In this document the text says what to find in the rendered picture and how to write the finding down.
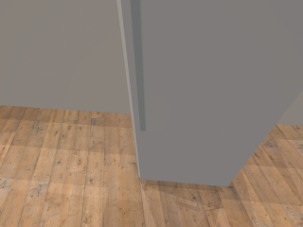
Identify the handle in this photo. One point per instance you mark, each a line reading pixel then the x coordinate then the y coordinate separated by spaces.
pixel 136 13

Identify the fridge door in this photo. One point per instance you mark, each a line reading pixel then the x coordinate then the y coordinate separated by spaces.
pixel 218 75

